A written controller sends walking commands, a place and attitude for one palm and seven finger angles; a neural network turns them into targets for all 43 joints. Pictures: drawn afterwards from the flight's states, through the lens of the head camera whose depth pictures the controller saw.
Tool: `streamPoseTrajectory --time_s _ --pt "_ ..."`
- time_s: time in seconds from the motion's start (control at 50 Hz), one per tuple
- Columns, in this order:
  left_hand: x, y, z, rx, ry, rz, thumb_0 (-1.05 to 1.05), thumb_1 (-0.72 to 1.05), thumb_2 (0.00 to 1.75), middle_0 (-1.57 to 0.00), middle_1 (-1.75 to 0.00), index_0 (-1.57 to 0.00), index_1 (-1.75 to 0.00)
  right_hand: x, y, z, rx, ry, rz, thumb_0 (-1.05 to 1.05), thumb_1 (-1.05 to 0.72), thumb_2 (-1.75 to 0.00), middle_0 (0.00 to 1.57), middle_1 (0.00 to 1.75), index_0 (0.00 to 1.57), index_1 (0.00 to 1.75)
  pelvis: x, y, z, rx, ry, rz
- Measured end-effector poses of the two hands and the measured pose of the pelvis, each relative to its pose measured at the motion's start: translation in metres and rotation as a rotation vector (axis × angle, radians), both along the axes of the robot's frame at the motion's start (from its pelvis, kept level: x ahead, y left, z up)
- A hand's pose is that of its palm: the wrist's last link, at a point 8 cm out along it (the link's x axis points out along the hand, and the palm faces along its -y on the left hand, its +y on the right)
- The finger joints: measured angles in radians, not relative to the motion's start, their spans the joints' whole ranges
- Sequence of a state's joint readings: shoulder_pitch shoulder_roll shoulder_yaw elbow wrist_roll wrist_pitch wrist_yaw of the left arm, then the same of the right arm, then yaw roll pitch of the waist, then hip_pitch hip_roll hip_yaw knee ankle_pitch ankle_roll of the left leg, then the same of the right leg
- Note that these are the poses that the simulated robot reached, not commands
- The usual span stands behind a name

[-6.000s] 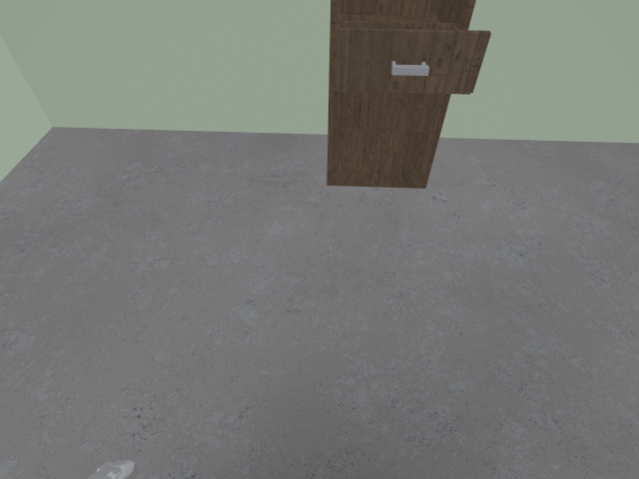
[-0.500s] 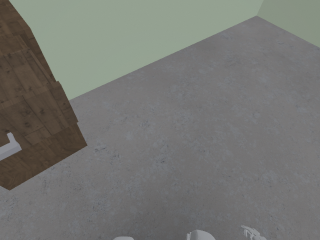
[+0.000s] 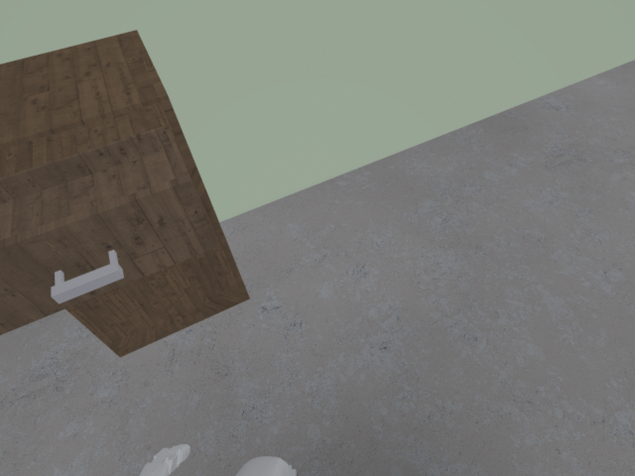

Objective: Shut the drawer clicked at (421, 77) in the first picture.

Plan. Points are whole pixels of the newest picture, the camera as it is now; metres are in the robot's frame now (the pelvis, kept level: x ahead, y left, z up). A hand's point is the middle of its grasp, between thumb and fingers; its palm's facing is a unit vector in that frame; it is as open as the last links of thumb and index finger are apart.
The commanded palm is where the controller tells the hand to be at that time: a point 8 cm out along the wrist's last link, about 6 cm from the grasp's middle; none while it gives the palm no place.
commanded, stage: turn to face it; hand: left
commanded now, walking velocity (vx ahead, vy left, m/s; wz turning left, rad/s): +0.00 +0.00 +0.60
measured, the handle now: (87, 273) +0.44 +0.42 -0.03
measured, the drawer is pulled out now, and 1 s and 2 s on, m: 0.30 0.30 0.30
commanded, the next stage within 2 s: take the last steps up to it in 0.76 s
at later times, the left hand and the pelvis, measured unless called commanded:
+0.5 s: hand out of the picture -0.05 +0.28 -0.18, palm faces +0.34 -0.91 -0.26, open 7.4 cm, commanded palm none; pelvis -0.02 +0.05 +0.00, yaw +16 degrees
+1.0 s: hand out of the picture -0.03 +0.20 -0.14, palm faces +0.44 -0.86 -0.26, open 7.3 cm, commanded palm none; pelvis -0.02 +0.00 +0.00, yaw +25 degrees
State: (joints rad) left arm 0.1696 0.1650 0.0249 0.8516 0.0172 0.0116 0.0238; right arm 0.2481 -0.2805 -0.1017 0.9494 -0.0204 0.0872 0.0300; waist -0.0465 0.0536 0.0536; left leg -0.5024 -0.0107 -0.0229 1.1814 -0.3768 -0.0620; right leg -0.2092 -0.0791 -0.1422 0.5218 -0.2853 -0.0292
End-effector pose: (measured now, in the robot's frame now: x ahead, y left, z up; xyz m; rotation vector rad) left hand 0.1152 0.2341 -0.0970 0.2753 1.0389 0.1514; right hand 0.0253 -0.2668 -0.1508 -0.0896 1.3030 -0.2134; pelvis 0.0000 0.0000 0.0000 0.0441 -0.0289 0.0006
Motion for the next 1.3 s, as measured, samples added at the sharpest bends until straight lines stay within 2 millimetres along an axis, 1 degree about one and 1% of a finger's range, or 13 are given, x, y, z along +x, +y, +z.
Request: streamPoseTrajectory --time_s 0.1,0.18,0.32,0.38,0.46,0.6,0.68,0.78,0.88,1.0,1.12,1.2,1.3 --pt "-0.043 0.004 -0.008 -0.018 0.061 0.091 0.00 0.91 0.90 -0.20 -0.30 -0.20 -0.30 0.018 -0.001 0.006 -0.009 0.014 0.082 0.01 -0.91 -0.89 0.20 0.30 0.20 0.30 -0.005 -0.002 0.002 0.002 0.001 0.067" --pt "-0.085 0.016 -0.019 -0.032 0.130 0.177 0.00 0.91 0.90 -0.20 -0.30 -0.20 -0.30 0.045 0.010 0.010 -0.025 0.009 0.166 0.01 -0.91 -0.89 0.20 0.30 0.20 0.30 -0.008 0.004 0.001 -0.005 0.008 0.120" --pt "-0.162 0.056 -0.050 -0.065 0.246 0.338 0.00 0.91 0.90 -0.20 -0.30 -0.20 -0.30 0.109 0.060 0.019 -0.072 -0.105 0.342 0.01 -0.91 -0.89 0.20 0.30 0.20 0.30 -0.014 0.032 -0.013 -0.045 0.025 0.209" --pt "-0.186 0.073 -0.061 -0.073 0.292 0.394 0.00 0.91 0.90 -0.20 -0.30 -0.20 -0.30 0.127 0.084 0.025 -0.085 -0.165 0.398 0.01 -0.91 -0.89 0.20 0.30 0.20 0.30 -0.017 0.043 -0.017 -0.048 0.020 0.236" --pt "-0.191 0.085 -0.055 -0.081 0.287 0.431 0.01 0.91 0.90 -0.19 -0.30 -0.20 -0.30 0.131 0.105 0.038 -0.091 -0.185 0.438 0.00 -0.91 -0.89 0.20 0.30 0.20 0.30 -0.019 0.052 -0.007 -0.068 0.010 0.268" --pt "-0.172 0.088 -0.040 -0.088 0.182 0.440 0.01 0.91 0.90 -0.19 -0.30 -0.20 -0.30 0.116 0.121 0.039 -0.057 -0.161 0.456 0.00 -0.91 -0.89 0.20 0.30 0.20 0.30 -0.022 0.055 0.002 -0.069 -0.005 0.313" --pt "-0.158 0.081 -0.035 -0.081 0.140 0.436 0.00 0.91 0.90 -0.19 -0.30 -0.20 -0.30 0.100 0.116 0.029 -0.031 -0.124 0.445 0.00 -0.91 -0.89 0.20 0.30 0.20 0.30 -0.023 0.050 0.002 -0.057 -0.011 0.334" --pt "-0.142 0.062 -0.028 -0.062 0.094 0.426 0.00 0.91 0.90 -0.19 -0.30 -0.20 -0.30 0.076 0.096 0.011 0.000 -0.055 0.423 0.01 -0.91 -0.89 0.21 0.30 0.20 0.30 -0.024 0.034 -0.002 -0.037 -0.008 0.357" --pt "-0.143 0.035 -0.022 -0.030 0.062 0.434 0.00 0.91 0.90 -0.20 -0.30 -0.20 -0.30 0.061 0.070 -0.011 0.030 0.014 0.411 0.01 -0.91 -0.89 0.20 0.30 0.20 0.30 -0.025 0.013 -0.009 -0.025 -0.012 0.390" --pt "-0.178 0.002 -0.014 -0.058 0.096 0.509 0.00 0.91 0.90 -0.20 -0.30 -0.20 -0.30 0.054 0.051 -0.004 0.028 0.074 0.449 0.01 -0.91 -0.89 0.20 0.30 0.20 0.30 -0.024 0.001 0.003 -0.011 -0.012 0.434" --pt "-0.229 -0.022 -0.020 -0.104 0.192 0.589 0.00 0.92 0.90 -0.20 -0.30 -0.20 -0.30 0.059 0.047 0.005 0.007 0.089 0.480 0.01 -0.91 -0.89 0.20 0.30 0.20 0.30 -0.018 0.002 0.008 -0.019 0.000 0.452" --pt "-0.265 -0.040 -0.027 -0.165 0.288 0.637 0.00 0.92 0.90 -0.20 -0.30 -0.20 -0.30 0.072 0.061 0.012 -0.009 0.078 0.510 0.01 -0.91 -0.89 0.20 0.30 0.20 0.30 -0.016 0.012 0.009 -0.031 0.007 0.455" --pt "-0.303 -0.052 -0.038 -0.257 0.409 0.690 0.00 0.91 0.90 -0.20 -0.30 -0.20 -0.30 0.102 0.103 0.020 -0.017 0.004 0.560 0.01 -0.91 -0.89 0.20 0.30 0.20 0.30 -0.013 0.035 0.007 -0.051 0.008 0.456"
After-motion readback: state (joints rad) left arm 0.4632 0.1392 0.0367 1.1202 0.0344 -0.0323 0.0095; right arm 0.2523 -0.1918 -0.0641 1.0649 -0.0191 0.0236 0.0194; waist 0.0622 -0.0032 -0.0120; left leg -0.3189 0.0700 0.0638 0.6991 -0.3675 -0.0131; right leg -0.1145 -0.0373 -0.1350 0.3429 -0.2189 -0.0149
